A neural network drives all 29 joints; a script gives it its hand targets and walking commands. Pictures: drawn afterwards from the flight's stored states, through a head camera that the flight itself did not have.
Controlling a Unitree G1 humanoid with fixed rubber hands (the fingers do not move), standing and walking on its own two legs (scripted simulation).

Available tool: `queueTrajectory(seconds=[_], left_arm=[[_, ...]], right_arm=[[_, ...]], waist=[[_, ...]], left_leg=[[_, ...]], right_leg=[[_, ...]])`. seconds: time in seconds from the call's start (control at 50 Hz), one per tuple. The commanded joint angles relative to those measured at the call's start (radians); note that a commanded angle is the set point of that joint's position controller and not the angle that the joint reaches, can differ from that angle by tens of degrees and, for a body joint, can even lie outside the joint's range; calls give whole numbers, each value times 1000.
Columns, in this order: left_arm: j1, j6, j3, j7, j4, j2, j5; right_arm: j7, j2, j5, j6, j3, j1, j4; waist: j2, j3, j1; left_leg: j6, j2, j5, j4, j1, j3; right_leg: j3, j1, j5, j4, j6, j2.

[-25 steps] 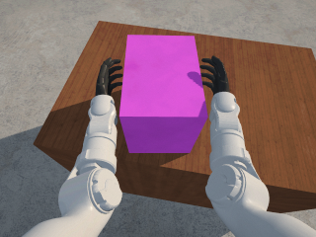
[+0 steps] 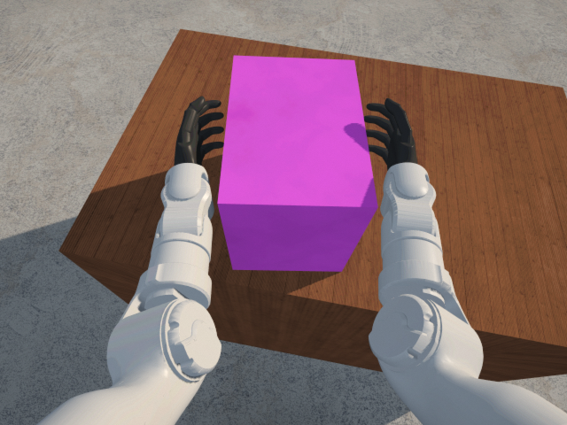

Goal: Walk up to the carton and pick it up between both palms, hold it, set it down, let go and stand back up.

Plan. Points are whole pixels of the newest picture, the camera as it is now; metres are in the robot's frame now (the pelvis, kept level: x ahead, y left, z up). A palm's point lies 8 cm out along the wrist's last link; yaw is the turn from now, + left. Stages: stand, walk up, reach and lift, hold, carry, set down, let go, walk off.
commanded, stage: reach and lift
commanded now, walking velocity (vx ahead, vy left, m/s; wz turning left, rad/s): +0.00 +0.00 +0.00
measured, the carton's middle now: (290, 169) +0.52 +0.00 -0.01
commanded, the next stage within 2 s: none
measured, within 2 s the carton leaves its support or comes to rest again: leaves its support in 1.20 s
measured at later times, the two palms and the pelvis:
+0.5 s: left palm (190, 158) +0.46 +0.15 +0.07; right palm (397, 161) +0.47 -0.14 +0.08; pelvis +0.01 +0.00 +0.00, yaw +1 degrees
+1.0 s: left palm (189, 161) +0.46 +0.15 +0.08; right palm (399, 167) +0.45 -0.14 +0.09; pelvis +0.00 +0.00 +0.00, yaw +1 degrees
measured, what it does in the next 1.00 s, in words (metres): stands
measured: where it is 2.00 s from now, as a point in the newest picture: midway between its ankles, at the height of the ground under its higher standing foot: outside the picture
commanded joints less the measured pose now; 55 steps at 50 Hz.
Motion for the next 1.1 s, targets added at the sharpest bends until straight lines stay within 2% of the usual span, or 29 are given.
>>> queueTrajectory(seconds=[0.0,0.3,0.44,0.76,1.08], left_arm=[[-322,36,-244,-129,114,-413,29],[-331,68,-310,-134,53,-458,-3],[-324,81,-350,-134,22,-484,-26],[-308,108,-460,-129,-73,-535,-85],[-355,129,-639,-96,-224,-562,-200]], right_arm=[[82,423,-29,57,229,-269,194],[75,441,5,63,295,-286,129],[67,460,24,59,341,-294,88],[31,529,91,35,482,-299,-3],[-12,572,203,2,688,-365,-148]], waist=[[11,-409,28],[26,-461,-10],[33,-482,-18],[52,-520,-15],[56,-645,-14]], left_leg=[[34,-63,191,-143,-120,57],[22,-61,277,-138,-41,47],[19,-58,329,-123,1,44],[18,-39,464,-38,93,41],[21,-26,544,91,192,31]], right_leg=[[38,591,258,1,-6,71],[27,634,365,8,-1,78],[23,641,397,16,-3,80],[34,634,442,53,-13,70],[39,615,451,129,-19,57]])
